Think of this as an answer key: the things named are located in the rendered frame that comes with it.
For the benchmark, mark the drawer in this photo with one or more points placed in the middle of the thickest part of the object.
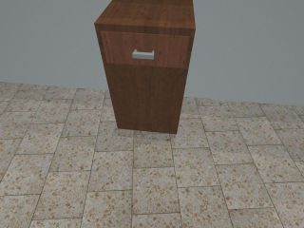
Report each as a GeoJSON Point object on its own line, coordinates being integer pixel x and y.
{"type": "Point", "coordinates": [169, 50]}

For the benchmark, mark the handle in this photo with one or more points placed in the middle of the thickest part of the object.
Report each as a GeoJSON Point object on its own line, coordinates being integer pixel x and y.
{"type": "Point", "coordinates": [143, 55]}

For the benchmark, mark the cabinet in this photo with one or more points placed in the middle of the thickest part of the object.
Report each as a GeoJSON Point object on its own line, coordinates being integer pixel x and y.
{"type": "Point", "coordinates": [147, 98]}

